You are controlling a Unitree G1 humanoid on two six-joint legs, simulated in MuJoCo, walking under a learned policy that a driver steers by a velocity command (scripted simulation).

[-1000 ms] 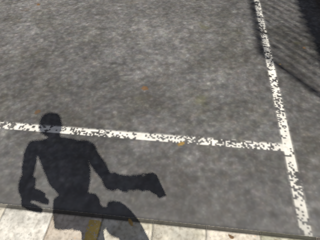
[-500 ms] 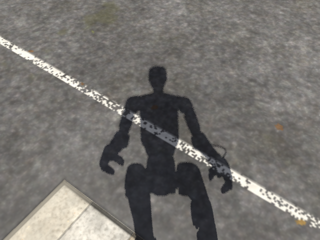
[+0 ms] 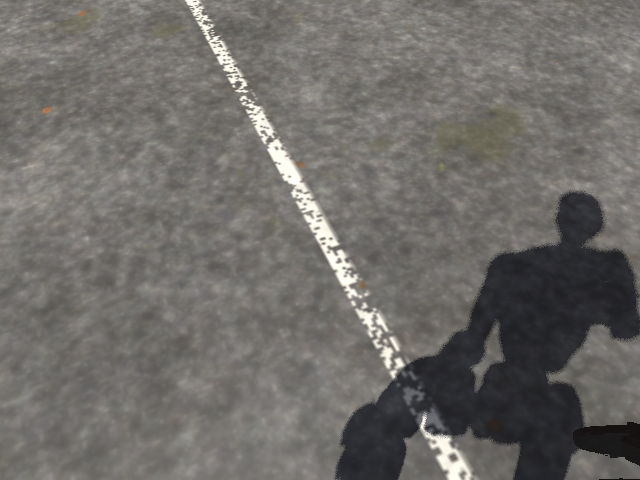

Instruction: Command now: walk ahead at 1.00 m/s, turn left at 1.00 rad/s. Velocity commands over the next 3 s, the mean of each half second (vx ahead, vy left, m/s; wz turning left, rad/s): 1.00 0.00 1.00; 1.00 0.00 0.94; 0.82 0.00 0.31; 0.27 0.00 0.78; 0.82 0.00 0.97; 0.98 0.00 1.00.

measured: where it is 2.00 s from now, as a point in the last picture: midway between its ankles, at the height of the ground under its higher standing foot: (59, 186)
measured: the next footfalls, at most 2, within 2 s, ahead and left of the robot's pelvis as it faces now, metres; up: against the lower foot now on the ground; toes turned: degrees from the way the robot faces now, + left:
left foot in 0.18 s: +0.36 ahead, +0.05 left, +0.00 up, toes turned +12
right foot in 0.58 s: +0.82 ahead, +0.02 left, +0.00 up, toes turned +35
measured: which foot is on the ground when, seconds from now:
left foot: up 0.00-0.16, down 0.18-0.58, up 0.60-1.00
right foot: down 0.00-0.16, up 0.18-0.56, down 0.58-0.98, up 1.00-1.00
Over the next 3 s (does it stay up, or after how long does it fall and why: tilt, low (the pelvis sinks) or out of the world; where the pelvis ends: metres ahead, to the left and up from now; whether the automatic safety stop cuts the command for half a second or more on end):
stays up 0.99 1.50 0.00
